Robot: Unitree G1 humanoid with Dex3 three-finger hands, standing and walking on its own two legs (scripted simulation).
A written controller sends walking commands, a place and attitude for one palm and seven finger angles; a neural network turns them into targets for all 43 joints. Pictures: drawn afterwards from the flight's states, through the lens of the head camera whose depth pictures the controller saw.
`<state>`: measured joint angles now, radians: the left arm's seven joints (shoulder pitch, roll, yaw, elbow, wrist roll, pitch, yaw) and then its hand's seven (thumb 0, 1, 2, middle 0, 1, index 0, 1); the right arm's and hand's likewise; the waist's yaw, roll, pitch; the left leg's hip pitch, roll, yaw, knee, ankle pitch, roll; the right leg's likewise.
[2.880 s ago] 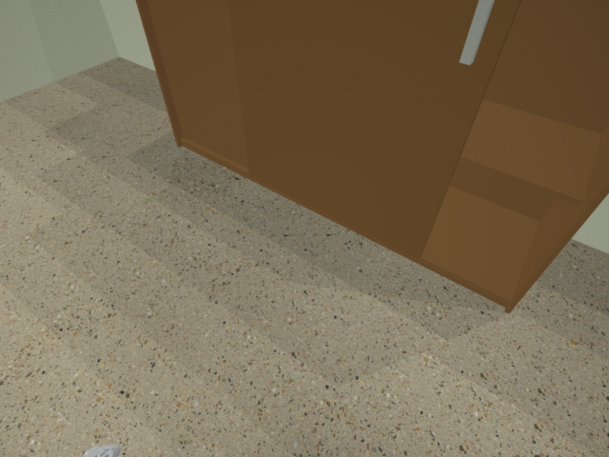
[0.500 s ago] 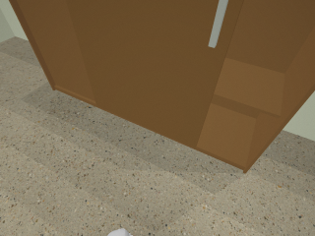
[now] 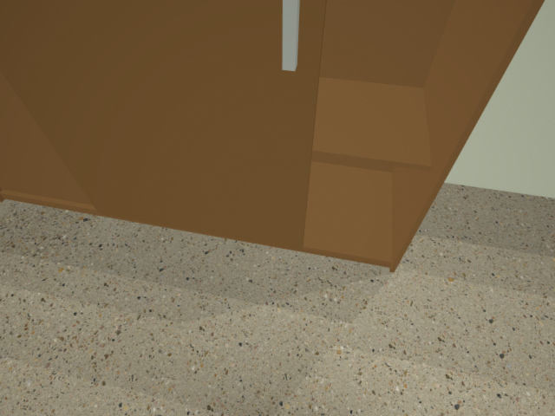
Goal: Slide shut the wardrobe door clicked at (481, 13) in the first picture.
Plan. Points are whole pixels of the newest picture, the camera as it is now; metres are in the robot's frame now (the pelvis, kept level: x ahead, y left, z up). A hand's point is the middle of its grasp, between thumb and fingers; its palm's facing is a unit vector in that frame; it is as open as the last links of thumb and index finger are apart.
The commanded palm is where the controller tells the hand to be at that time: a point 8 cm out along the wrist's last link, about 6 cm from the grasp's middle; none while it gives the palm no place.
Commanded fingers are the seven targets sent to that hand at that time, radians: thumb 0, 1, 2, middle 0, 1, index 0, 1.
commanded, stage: turn to face it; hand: left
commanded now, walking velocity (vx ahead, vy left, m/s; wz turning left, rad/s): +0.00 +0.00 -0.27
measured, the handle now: out of the picture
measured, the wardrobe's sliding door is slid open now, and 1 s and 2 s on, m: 0.36 0.36 0.36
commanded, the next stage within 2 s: take the last steps up to it in 0.20 s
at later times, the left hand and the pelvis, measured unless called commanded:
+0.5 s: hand out of the picture +0.11 +0.20 -0.16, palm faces -0.11 -0.98 -0.14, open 7.4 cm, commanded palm none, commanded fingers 0.00 0.90 0.90 -0.20 -0.30 -0.20 -0.30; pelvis +0.03 +0.02 +0.02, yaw -8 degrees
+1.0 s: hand (206, 399) +0.17 +0.14 -0.16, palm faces -0.09 -0.98 -0.18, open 7.2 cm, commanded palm none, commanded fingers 0.00 0.90 0.90 -0.20 -0.30 -0.20 -0.30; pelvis +0.15 -0.04 +0.01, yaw -8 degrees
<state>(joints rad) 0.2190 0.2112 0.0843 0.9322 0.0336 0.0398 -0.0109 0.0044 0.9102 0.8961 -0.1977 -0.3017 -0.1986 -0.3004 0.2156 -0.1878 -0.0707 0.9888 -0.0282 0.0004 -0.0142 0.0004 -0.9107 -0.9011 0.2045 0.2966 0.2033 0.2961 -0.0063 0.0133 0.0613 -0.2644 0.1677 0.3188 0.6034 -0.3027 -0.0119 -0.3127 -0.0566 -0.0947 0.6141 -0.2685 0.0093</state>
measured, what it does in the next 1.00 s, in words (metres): walks ahead: left foot, then right foot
